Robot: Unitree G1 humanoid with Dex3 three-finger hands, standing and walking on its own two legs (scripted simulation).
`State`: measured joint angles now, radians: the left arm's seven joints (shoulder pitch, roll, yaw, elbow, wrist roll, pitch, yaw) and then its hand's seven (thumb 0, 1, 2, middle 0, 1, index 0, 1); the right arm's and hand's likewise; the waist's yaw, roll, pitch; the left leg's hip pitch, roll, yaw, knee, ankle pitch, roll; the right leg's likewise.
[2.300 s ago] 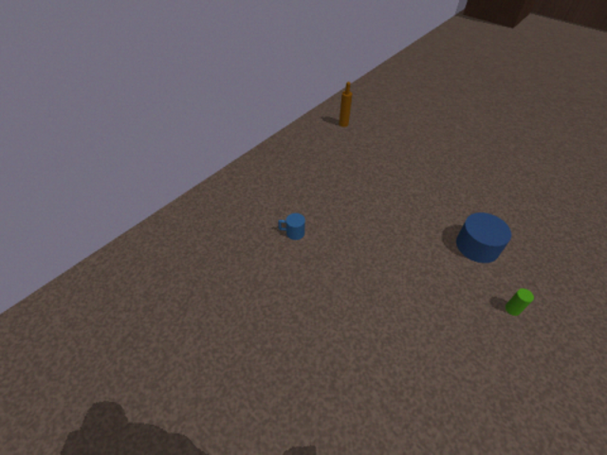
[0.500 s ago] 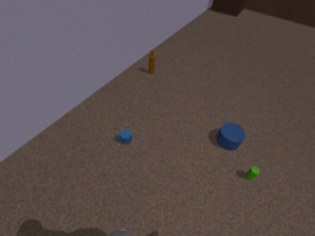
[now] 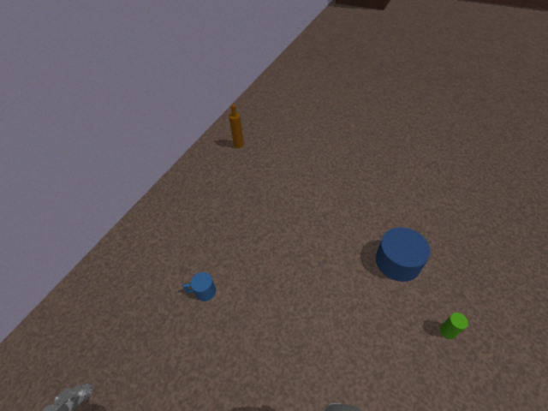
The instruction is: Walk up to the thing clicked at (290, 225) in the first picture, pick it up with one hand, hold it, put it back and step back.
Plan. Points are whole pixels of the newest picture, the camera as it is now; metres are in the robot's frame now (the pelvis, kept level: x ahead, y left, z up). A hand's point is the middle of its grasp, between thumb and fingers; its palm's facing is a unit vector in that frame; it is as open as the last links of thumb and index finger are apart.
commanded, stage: walk up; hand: left
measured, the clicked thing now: (199, 287) +0.64 +0.32 -0.71
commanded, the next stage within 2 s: none
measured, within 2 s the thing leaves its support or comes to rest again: neither
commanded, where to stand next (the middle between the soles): +0.31 +0.04 m, yaw +1 degrees
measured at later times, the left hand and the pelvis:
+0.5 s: hand (90, 377) +0.20 +0.32 -0.14, palm faces -0.05 -0.94 -0.34, open 7.4 cm; pelvis +0.16 +0.05 +0.01, yaw +0 degrees
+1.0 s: hand (137, 301) +0.33 +0.27 -0.14, palm faces -0.01 -0.94 -0.33, open 7.4 cm; pelvis +0.22 +0.03 +0.00, yaw +1 degrees
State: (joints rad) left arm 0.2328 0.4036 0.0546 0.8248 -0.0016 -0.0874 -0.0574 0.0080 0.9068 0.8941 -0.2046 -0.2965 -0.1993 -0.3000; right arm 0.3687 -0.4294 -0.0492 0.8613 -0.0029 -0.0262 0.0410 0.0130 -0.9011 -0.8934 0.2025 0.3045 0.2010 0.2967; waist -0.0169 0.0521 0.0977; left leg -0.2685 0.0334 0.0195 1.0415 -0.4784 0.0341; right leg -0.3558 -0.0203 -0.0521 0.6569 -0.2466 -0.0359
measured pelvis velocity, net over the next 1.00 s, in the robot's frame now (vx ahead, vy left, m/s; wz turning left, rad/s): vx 0.22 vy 0.03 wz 0.01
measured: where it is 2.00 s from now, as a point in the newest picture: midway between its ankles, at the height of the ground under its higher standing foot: (274, 403)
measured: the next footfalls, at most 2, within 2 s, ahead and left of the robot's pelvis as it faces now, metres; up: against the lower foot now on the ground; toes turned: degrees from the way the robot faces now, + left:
left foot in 0.32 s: +0.26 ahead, +0.16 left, +0.00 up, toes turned +2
right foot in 0.70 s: +0.34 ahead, -0.09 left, +0.00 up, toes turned -3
